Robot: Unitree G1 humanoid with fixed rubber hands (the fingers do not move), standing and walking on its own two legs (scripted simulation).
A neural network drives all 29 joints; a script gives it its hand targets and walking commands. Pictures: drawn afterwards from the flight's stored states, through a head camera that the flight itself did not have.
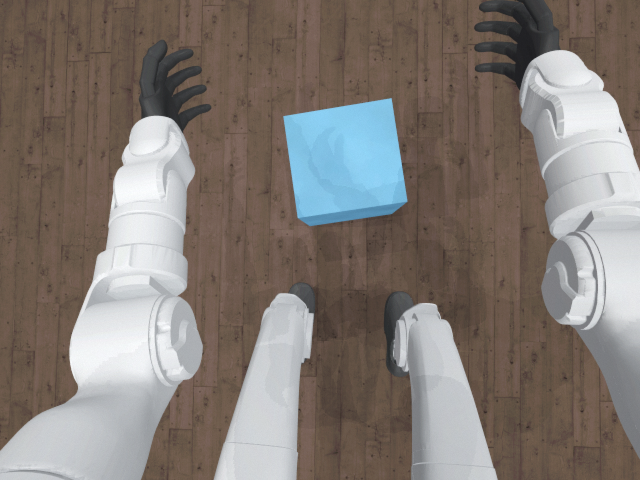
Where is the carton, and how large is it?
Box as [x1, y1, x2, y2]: [283, 98, 407, 225]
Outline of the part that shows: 391,98 283,116 298,218 309,225 388,214 393,212 407,201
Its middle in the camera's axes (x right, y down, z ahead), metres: +0.05 -0.15 +0.86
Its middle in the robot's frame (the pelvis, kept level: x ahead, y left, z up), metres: +0.51 +0.04 -0.52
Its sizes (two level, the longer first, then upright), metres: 0.210 0.200 0.250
